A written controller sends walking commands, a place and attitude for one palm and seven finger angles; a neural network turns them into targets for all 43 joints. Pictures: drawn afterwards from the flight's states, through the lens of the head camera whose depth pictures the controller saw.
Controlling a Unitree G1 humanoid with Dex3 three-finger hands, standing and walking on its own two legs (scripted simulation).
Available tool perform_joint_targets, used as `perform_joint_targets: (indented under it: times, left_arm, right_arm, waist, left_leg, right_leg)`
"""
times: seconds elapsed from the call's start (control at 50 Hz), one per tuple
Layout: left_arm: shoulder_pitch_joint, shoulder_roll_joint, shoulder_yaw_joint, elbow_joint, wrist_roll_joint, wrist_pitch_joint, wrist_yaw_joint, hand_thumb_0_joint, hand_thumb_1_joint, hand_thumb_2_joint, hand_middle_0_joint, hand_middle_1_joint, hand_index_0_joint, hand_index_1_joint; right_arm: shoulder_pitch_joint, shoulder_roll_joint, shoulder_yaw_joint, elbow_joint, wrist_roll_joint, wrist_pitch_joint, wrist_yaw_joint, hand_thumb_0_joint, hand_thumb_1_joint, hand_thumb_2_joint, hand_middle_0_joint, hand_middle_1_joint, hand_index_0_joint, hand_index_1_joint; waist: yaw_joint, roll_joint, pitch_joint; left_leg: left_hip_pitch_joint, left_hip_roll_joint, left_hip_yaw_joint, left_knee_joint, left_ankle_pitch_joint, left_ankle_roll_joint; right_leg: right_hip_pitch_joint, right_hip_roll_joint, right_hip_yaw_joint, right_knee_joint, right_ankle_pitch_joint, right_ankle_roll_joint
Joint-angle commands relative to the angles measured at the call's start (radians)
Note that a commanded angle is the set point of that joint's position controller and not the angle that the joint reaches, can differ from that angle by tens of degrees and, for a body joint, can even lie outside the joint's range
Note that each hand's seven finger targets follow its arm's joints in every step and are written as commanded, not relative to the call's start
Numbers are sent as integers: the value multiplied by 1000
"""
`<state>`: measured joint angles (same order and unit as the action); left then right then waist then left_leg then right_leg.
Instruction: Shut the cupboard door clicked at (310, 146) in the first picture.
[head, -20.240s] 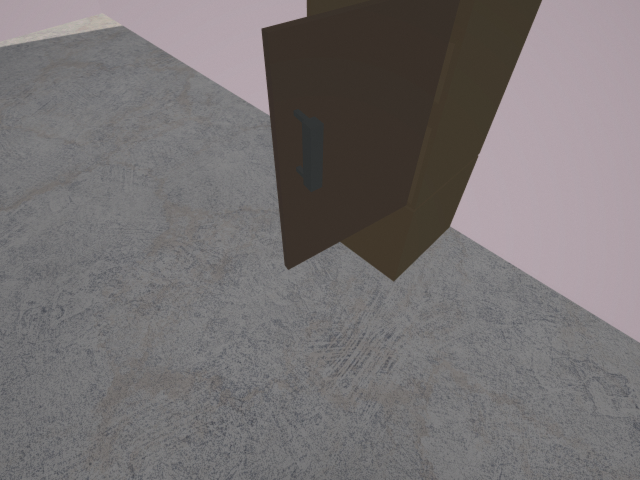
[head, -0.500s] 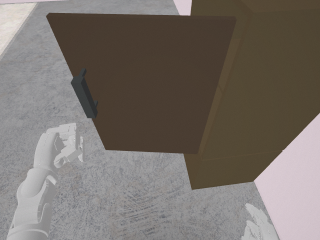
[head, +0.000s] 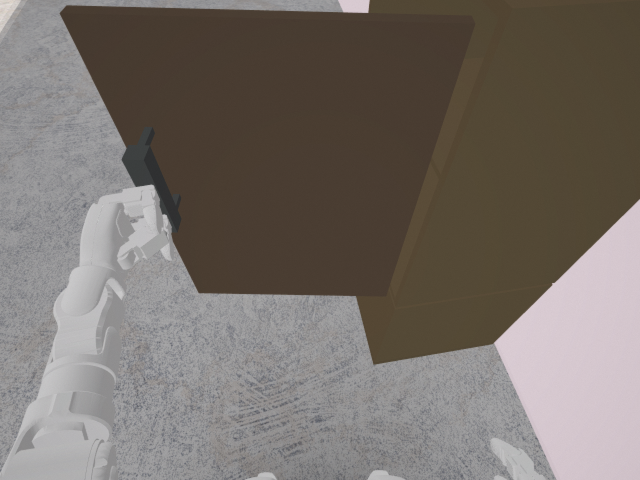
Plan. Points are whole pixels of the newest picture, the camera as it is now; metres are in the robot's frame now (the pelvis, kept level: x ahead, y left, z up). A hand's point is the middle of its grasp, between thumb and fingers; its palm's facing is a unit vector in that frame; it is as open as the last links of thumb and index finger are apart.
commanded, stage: bring the fist close to the handle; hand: left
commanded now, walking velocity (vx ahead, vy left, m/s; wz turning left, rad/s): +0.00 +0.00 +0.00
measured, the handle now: (159, 181) +0.49 +0.24 +0.07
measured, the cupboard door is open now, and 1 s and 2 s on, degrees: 79 76 57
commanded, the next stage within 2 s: push the door shut along its arc in 0.42 s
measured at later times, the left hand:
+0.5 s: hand (162, 231) +0.40 +0.21 +0.08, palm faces +0.03 -1.00 -0.03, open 3.1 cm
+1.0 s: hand (170, 205) +0.44 +0.21 +0.09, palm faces -0.09 -1.00 -0.03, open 3.1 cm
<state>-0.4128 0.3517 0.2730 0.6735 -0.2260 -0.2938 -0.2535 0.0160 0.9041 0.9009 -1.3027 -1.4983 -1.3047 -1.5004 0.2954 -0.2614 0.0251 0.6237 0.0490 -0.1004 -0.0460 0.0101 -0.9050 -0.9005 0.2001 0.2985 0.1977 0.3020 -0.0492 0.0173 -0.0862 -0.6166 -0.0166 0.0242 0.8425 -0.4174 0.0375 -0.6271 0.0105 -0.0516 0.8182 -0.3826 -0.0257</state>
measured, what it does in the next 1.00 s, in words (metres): stands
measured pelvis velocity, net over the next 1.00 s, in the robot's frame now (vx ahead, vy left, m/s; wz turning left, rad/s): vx -0.01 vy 0.00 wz -0.01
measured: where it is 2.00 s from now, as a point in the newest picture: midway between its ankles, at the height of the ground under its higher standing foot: outside the picture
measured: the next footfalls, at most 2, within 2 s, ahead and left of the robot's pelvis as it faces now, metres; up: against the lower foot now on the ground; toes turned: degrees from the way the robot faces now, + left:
none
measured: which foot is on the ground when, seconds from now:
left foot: down 0.00-1.00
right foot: down 0.00-1.00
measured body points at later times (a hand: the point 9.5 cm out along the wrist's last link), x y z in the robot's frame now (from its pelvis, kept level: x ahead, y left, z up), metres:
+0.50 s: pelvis +0.00 +0.01 +0.00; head +0.05 +0.01 +0.45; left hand +0.39 +0.26 +0.09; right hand +0.08 -0.26 -0.11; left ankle +0.00 +0.09 -0.70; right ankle +0.01 -0.10 -0.70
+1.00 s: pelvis -0.01 +0.00 -0.01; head +0.07 +0.01 +0.43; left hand +0.44 +0.26 +0.09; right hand +0.04 -0.27 -0.12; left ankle +0.00 +0.09 -0.70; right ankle +0.01 -0.10 -0.70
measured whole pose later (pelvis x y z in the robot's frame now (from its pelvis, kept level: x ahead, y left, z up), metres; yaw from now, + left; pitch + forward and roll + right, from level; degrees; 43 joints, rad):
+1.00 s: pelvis -0.01 +0.00 -0.01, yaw +0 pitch +14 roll -2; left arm -0.72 0.48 0.32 1.06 -0.19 -0.36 -0.40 0.02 0.89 0.91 -1.31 -1.50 -1.32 -1.50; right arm 0.35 -0.28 0.03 0.65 0.04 -0.01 -0.05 0.01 -0.91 -0.90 0.20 0.30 0.20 0.30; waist -0.10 0.01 -0.08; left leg -0.72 -0.01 0.02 0.90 -0.42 0.04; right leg -0.72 0.02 -0.06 0.85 -0.37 -0.02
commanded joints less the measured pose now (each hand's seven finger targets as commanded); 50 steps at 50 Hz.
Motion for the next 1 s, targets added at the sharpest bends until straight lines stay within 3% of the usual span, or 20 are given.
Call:
perform_joint_targets:
  times: [0.0, 0.04, 0.12, 0.18, 0.2, 0.24, 0.28, 0.34, 0.38, 0.46, 0.5, 0.58, 0.6, 0.64, 0.68, 0.74, 0.78, 0.9, 0.94, 0.98]
  left_arm:
    - [-422, 206, 51, -137, -7, -80, 0, 0, 900, 900, -1300, -1500, -1300, -1500]
    - [-362, 205, 61, -112, -1, -83, 5, 0, 900, 900, -1300, -1500, -1300, -1500]
    - [-310, 169, 43, -177, -3, -98, 17, 0, 900, 900, -1300, -1500, -1300, -1500]
    - [-296, 210, 87, -171, -2, -100, 38, 0, 900, 900, -1300, -1500, -1300, -1500]
    - [-301, 188, 66, -179, -1, -101, 41, 0, 900, 900, -1300, -1500, -1300, -1500]
    - [-337, 242, 104, -203, 7, -111, 55, 0, 900, 900, -1300, -1500, -1300, -1500]
    - [-353, 245, 103, -211, 12, -123, 54, 0, 900, 900, -1300, -1500, -1300, -1500]
    - [-353, 219, 71, -208, 8, -133, 37, 0, 900, 900, -1300, -1500, -1300, -1500]
    - [-393, 191, 43, -161, 1, -124, 22, 0, 900, 900, -1300, -1500, -1300, -1500]
    - [-400, 173, 25, -142, -5, -112, 5, 0, 900, 900, -1300, -1500, -1300, -1500]
    - [-391, 177, 30, -124, -8, -108, 5, 0, 900, 900, -1300, -1500, -1300, -1500]
    - [-477, 232, 53, -72, 5, -111, -7, 0, 900, 900, -1300, -1500, -1300, -1500]
    - [-538, 230, 40, -69, 8, -117, -14, 0, 900, 900, -1300, -1500, -1300, -1500]
    - [-568, 281, 74, -43, 11, -125, -25, 0, 900, 900, -1300, -1500, -1300, -1500]
    - [-619, 293, 75, 19, 14, -128, -44, 0, 900, 900, -1300, -1500, -1300, -1500]
    - [-681, 294, 61, 59, 14, -138, -74, 0, 900, 900, -1300, -1500, -1300, -1500]
    - [-699, 309, 71, 107, 10, -134, -93, 0, 900, 900, -1300, -1500, -1300, -1500]
    - [-768, 338, 74, 157, 8, -136, -142, 0, 900, 900, -1300, -1500, -1300, -1500]
    - [-809, 360, 81, 163, 10, -138, -156, 0, 900, 900, -1300, -1500, -1300, -1500]
    - [-835, 377, 80, 206, 14, -130, -172, 0, 900, 900, -1300, -1500, -1300, -1500]
  right_arm:
    - [43, -156, -67, -92, 0, -16, -5, 0, -900, -900, 200, 300, 200, 300]
    - [53, -158, -71, -98, -1, -6, 0, 0, -900, -900, 200, 300, 200, 300]
    - [60, -153, -81, -115, -2, 7, 14, 0, -900, -900, 200, 300, 200, 300]
    - [63, -156, -80, -112, -4, 21, 15, 0, -900, -900, 200, 300, 200, 300]
    - [57, -153, -77, -119, -4, 23, 15, 0, -900, -900, 200, 300, 200, 300]
    - [52, -156, -76, -114, -5, 30, 9, 0, -900, -900, 200, 300, 200, 300]
    - [49, -152, -75, -116, -5, 30, 6, 0, -900, -900, 200, 300, 200, 300]
    - [48, -151, -74, -111, -3, 28, 1, 0, -900, -900, 200, 300, 200, 300]
    - [46, -151, -71, -101, 2, 28, -1, 0, -900, -900, 200, 300, 200, 300]
    - [46, -152, -72, -104, 3, 28, -3, 0, -900, -900, 200, 300, 200, 300]
    - [49, -153, -72, -104, 4, 29, -1, 0, -900, -900, 200, 300, 200, 300]
    - [48, -159, -64, -100, 4, 39, -4, 0, -900, -900, 200, 300, 200, 300]
    - [49, -159, -63, -97, 3, 40, -5, 0, -900, -900, 200, 300, 200, 300]
    - [57, -164, -61, -93, 1, 44, -9, 0, -900, -900, 200, 300, 200, 300]
    - [59, -164, -57, -87, 3, 47, -11, 0, -900, -900, 200, 300, 200, 300]
    - [76, -169, -57, -80, 0, 47, -12, 0, -900, -900, 200, 300, 200, 300]
    - [90, -175, -57, -75, -1, 49, -11, 0, -900, -900, 200, 300, 200, 300]
    - [118, -184, -59, -63, -4, 60, -12, 0, -900, -900, 200, 300, 200, 300]
    - [131, -189, -58, -55, -7, 62, -12, 0, -900, -900, 200, 300, 200, 300]
    - [141, -194, -56, -48, -6, 68, -13, 0, -900, -900, 200, 300, 200, 300]
  waist:
    - [-21, 21, -326]
    - [-2, 43, -331]
    - [10, 57, -388]
    - [9, -5, -345]
    - [4, -5, -336]
    - [5, 22, -327]
    - [0, 23, -330]
    - [-12, 45, -332]
    - [-29, 37, -290]
    - [-24, 64, -316]
    - [-21, 28, -312]
    - [-33, 11, -279]
    - [-47, 12, -286]
    - [-39, 40, -306]
    - [-53, 30, -299]
    - [-60, 73, -337]
    - [-66, 37, -354]
    - [-86, 35, -382]
    - [-92, 76, -383]
    - [-111, 34, -369]
  left_leg:
    - [164, 22, -57, -100, 338, -20]
    - [186, 26, -62, -102, 381, -22]
    - [241, 35, -66, -100, 476, -31]
    - [190, 34, -58, -112, 426, -25]
    - [176, 30, -52, -119, 398, -23]
    - [164, 26, -47, -120, 350, -18]
    - [167, 27, -46, -129, 326, -19]
    - [190, 30, -47, -124, 318, -16]
    - [177, 29, -52, -129, 278, -18]
    - [209, 28, -60, -127, 291, -20]
    - [197, 28, -62, -124, 293, -21]
    - [141, 22, -58, -122, 235, -15]
    - [145, 22, -58, -117, 231, -13]
    - [148, 20, -59, -107, 237, -12]
    - [135, 21, -61, -104, 215, -12]
    - [163, 22, -68, -86, 252, -13]
    - [152, 23, -72, -79, 264, -13]
    - [127, 24, -70, -57, 270, -7]
    - [135, 24, -75, -49, 280, -7]
    - [93, 26, -74, -46, 243, -3]
  right_leg:
    - [147, -9, 36, -82, 305, -1]
    - [143, -6, 30, -80, 313, -6]
    - [146, -2, 25, -74, 343, -1]
    - [167, 1, 26, -81, 341, 2]
    - [177, 0, 27, -84, 334, 2]
    - [183, 0, 36, -90, 310, -1]
    - [183, 2, 37, -93, 291, 0]
    - [168, 6, 37, -98, 277, -2]
    - [135, 6, 35, -107, 247, -1]
    - [124, 4, 31, -105, 246, -5]
    - [129, 5, 29, -105, 252, -4]
    - [128, 1, 40, -103, 225, -1]
    - [120, 1, 43, -103, 225, 0]
    - [125, 1, 49, -97, 228, -4]
    - [106, 2, 49, -95, 207, -2]
    - [82, 3, 49, -82, 228, -7]
    - [87, 4, 48, -78, 241, -5]
    - [76, 7, 55, -70, 255, -1]
    - [56, 8, 53, -64, 255, -6]
    - [48, 9, 57, -69, 229, 0]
